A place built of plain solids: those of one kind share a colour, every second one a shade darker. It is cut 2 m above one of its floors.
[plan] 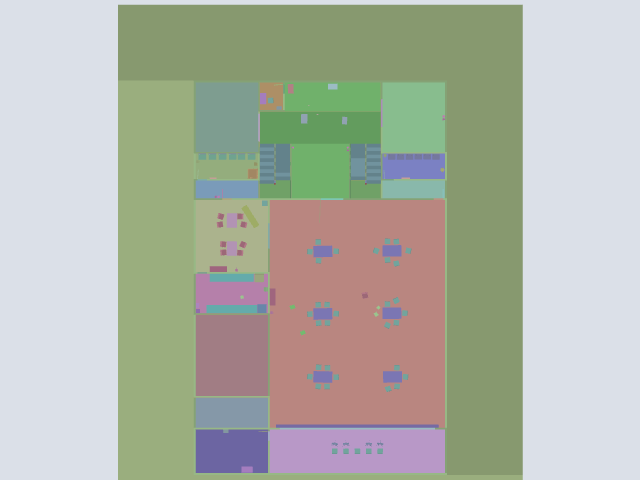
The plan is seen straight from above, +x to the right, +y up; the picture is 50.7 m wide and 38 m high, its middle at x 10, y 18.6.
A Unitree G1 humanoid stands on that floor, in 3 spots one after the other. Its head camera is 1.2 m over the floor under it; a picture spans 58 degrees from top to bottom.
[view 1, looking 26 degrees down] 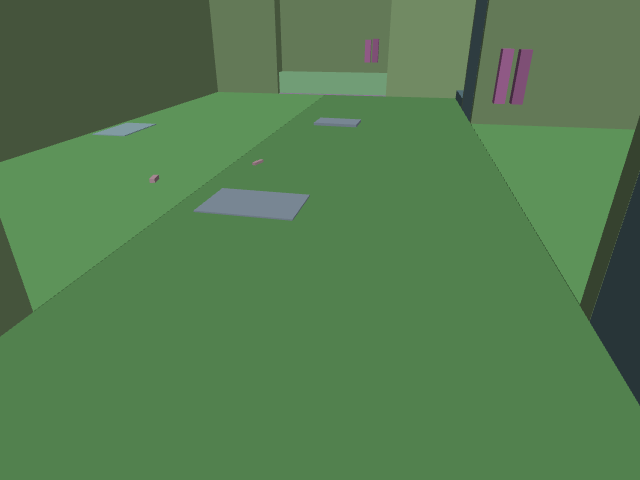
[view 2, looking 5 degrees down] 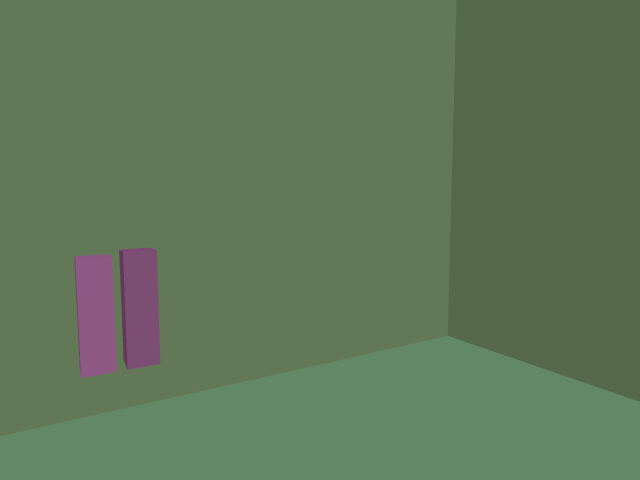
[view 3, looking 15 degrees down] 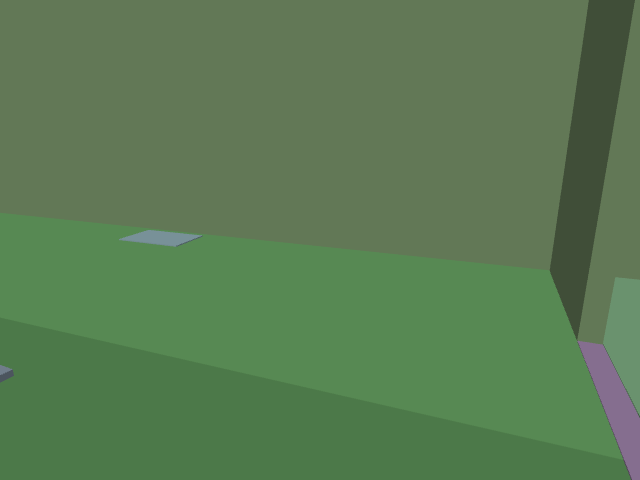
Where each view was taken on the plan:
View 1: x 5.81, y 27.11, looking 11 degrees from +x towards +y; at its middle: floor_foyer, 2.74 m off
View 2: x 17.23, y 28.52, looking -31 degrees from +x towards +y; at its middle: wall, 3.13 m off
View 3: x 14.25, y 27.11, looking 111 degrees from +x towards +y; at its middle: wall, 4.38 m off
